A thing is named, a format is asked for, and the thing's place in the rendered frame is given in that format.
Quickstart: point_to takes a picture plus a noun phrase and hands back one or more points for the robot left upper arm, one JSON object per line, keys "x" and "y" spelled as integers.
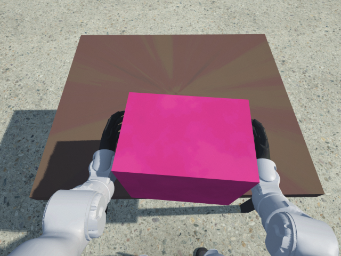
{"x": 72, "y": 219}

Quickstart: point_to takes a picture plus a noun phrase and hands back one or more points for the robot right forearm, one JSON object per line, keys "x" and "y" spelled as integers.
{"x": 267, "y": 197}

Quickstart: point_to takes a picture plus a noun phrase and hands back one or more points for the left robot hand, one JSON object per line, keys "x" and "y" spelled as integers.
{"x": 110, "y": 134}

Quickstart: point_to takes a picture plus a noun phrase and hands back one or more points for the robot right upper arm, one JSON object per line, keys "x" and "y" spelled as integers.
{"x": 290, "y": 234}

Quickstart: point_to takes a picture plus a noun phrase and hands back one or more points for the carton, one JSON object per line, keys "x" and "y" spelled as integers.
{"x": 186, "y": 148}

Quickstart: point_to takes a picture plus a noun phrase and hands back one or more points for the right robot hand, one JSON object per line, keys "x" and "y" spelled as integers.
{"x": 260, "y": 140}

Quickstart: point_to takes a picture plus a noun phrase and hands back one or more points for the robot left forearm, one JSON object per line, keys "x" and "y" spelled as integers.
{"x": 101, "y": 178}

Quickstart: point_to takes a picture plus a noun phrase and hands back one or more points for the table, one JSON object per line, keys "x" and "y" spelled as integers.
{"x": 106, "y": 68}

